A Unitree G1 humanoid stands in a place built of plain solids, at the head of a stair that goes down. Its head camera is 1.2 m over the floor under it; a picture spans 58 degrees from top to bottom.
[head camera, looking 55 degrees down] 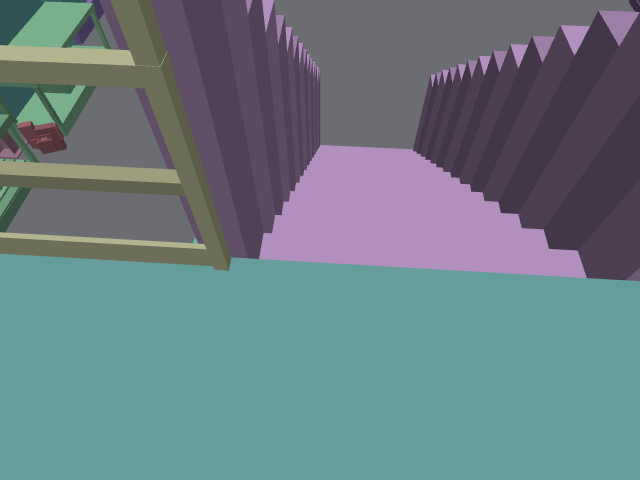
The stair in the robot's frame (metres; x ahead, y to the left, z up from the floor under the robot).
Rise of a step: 0.18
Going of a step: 0.24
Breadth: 1.25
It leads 4 degrees to the right of straight ahead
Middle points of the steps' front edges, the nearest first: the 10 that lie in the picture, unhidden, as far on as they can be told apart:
0.73 -0.37 0.00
0.96 -0.38 -0.18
1.20 -0.40 -0.37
1.43 -0.42 -0.55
1.67 -0.43 -0.73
1.90 -0.45 -0.92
2.14 -0.46 -1.10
2.38 -0.48 -1.28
2.61 -0.50 -1.47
2.85 -0.51 -1.65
